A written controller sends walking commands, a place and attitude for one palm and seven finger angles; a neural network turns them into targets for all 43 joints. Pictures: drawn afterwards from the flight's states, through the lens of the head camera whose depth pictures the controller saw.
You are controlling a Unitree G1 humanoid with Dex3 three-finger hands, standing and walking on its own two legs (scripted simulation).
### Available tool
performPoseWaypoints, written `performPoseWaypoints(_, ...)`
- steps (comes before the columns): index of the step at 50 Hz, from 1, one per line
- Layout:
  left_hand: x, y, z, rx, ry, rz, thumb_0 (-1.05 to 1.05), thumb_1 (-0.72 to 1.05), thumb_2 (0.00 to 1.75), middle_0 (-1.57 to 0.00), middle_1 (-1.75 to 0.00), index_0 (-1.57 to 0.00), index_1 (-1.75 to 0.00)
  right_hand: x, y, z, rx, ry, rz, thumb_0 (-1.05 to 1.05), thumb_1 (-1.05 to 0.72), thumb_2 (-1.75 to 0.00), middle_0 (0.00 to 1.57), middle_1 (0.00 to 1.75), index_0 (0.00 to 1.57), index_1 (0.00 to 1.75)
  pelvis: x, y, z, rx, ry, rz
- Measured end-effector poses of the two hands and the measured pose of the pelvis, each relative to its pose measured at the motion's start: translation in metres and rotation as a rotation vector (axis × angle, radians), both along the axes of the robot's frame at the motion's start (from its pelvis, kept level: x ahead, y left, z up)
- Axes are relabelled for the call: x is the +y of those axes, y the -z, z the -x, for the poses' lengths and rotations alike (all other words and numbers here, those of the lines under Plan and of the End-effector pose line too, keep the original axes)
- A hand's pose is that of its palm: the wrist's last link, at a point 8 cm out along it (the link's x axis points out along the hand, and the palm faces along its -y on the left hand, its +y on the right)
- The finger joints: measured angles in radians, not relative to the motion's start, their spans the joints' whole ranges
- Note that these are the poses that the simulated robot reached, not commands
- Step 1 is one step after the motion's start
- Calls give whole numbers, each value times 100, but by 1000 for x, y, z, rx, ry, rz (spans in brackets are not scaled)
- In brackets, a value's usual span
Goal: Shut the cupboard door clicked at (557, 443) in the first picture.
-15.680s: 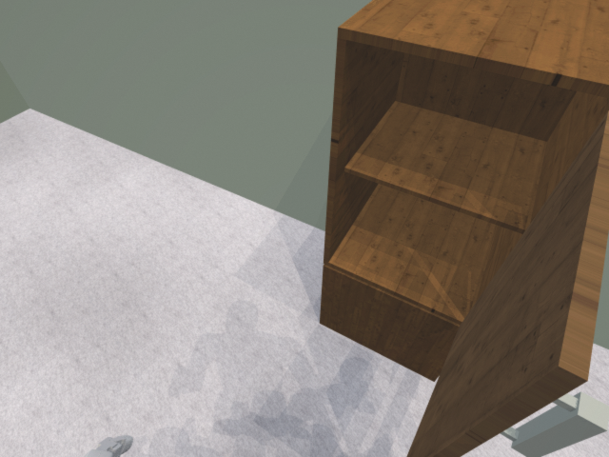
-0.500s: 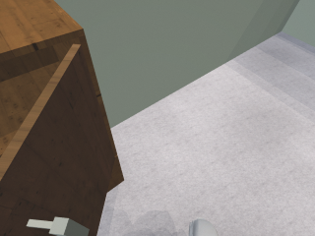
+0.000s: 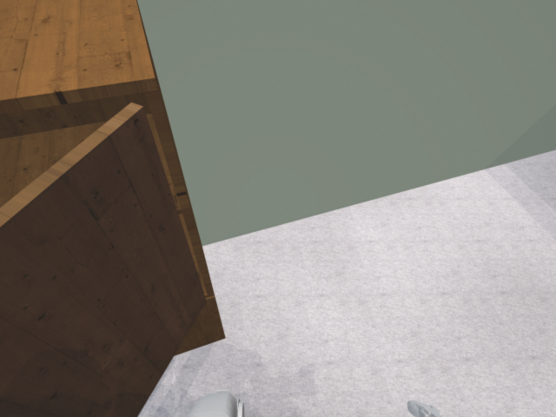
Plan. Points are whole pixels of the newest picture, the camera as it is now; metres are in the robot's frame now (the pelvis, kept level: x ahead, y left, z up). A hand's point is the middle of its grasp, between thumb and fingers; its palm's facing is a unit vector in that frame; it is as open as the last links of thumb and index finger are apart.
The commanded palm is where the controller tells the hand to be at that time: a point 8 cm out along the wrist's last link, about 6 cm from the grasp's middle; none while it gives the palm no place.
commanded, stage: shuffle to correct the standing spot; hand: left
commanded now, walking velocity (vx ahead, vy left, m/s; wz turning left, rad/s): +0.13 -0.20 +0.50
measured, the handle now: out of the picture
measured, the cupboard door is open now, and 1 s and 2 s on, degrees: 47 47 47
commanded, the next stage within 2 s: none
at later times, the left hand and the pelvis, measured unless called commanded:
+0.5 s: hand out of the picture +0.14 +0.13 -0.16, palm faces +0.17 -0.94 -0.30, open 7.4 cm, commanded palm none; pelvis +0.08 -0.11 -0.01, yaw +12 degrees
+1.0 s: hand out of the picture +0.05 +0.00 -0.19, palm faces +0.49 -0.85 -0.19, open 7.3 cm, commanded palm none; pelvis +0.10 -0.20 -0.01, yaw +28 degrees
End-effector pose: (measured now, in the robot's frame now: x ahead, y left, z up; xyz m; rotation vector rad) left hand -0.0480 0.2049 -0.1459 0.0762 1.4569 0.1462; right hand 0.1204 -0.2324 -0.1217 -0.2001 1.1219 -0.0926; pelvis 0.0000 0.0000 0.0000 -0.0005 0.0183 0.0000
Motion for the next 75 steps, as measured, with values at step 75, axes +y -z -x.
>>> performPoseWaypoints(75, -315, -41, -27, -168, -657, -235, 0, 91, 90, -21, -30, -20, -30, -243, 21, -203, 128, -620, 7, 1, -91, -90, 20, 30, 20, 30, -321, -6, -104, -15, -732, -75)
